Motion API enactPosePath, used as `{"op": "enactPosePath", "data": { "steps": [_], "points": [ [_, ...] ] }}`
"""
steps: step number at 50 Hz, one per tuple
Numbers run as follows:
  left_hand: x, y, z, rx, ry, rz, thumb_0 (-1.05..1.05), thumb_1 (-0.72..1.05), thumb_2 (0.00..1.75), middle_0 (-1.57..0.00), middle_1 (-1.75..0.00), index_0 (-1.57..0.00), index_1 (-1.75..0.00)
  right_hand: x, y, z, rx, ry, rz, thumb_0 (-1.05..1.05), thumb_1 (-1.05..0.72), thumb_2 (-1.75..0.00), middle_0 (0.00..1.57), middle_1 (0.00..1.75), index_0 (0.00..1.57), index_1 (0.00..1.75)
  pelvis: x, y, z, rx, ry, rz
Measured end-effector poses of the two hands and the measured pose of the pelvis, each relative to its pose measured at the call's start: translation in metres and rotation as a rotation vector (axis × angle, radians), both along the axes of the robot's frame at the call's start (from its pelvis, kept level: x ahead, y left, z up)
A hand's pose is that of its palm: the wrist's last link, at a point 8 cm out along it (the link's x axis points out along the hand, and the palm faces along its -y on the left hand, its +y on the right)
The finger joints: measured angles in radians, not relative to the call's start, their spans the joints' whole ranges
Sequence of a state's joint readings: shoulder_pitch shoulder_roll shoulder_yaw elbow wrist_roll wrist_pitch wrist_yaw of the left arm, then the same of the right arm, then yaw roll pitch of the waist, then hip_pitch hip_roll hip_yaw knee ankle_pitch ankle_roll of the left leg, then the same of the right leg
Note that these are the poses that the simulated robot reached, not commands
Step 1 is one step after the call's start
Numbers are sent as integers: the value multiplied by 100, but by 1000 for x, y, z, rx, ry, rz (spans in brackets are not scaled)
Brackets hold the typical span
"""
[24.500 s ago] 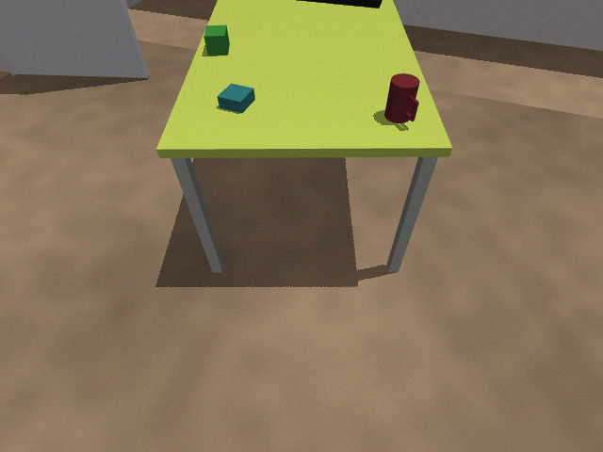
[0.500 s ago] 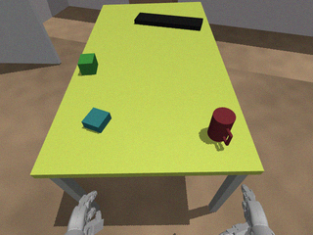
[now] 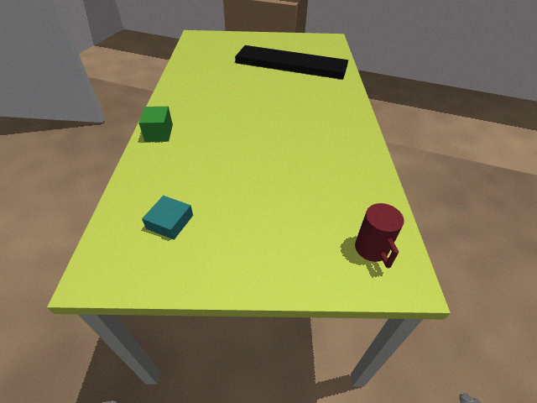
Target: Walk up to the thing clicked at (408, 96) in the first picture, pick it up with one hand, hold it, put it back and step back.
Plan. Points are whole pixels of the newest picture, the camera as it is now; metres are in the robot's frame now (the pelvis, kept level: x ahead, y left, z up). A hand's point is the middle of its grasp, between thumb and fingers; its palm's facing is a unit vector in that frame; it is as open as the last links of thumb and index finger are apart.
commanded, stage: home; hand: right
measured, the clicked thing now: (381, 239) +0.45 -0.22 -0.08
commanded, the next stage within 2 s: stand in 1.74 s
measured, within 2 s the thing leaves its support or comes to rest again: neither
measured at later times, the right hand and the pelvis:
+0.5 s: hand out of the picture +0.03 -0.25 -0.15, palm faces -0.05 +0.93 -0.36, open 17.2 cm; pelvis -0.03 +0.00 +0.01, yaw +0 degrees
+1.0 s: hand out of the picture +0.05 -0.25 -0.15, palm faces -0.05 +0.93 -0.37, open 17.2 cm; pelvis -0.02 +0.01 +0.01, yaw +0 degrees
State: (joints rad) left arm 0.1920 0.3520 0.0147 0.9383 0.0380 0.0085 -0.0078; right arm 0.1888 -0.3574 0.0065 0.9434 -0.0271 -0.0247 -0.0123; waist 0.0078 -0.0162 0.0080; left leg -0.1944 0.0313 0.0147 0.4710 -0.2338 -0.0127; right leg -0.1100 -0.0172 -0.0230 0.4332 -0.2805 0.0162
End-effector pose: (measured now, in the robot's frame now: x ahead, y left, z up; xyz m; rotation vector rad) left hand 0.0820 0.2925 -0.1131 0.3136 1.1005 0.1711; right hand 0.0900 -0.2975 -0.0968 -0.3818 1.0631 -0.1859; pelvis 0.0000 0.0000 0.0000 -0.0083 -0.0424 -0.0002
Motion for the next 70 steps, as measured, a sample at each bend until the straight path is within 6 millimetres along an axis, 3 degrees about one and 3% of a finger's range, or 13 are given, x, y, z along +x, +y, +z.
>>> {"op": "enactPosePath", "data": {
  "steps": [5,12,24,42,60,70],
  "points": [
    [-21,13,-1,16,61,18,1,90,90,-20,-29,-20,-29,-24,-10,0,-25,64,-26,-1,51,-6,7,5,6,6,-7,2,2,1,-15,2],
    [-50,14,-4,11,134,29,1,90,90,-20,-29,-20,-29,-48,-8,-5,-11,125,-41,-1,49,-8,7,6,6,6,-17,4,5,1,-22,4],
    [-75,8,-8,-9,179,50,1,90,90,-20,-29,-20,-29,-63,2,-12,21,160,-44,-1,48,-8,7,6,6,6,-27,4,6,-3,-28,8],
    [-72,12,-6,0,187,57,0,90,90,-20,-29,-20,-30,-55,1,-12,20,163,-51,-1,49,-8,7,6,6,6,-25,6,6,-2,-9,10],
    [-34,11,-3,-2,141,43,0,90,90,-20,-29,-20,-30,-29,6,-11,25,143,-46,-1,49,-7,7,6,6,6,-10,8,7,3,-5,8],
    [-26,12,-2,-2,129,44,0,90,90,-20,-29,-20,-30,-23,7,-10,23,133,-48,-1,49,-7,7,6,6,6,-7,9,8,4,-6,9]
  ]
}}
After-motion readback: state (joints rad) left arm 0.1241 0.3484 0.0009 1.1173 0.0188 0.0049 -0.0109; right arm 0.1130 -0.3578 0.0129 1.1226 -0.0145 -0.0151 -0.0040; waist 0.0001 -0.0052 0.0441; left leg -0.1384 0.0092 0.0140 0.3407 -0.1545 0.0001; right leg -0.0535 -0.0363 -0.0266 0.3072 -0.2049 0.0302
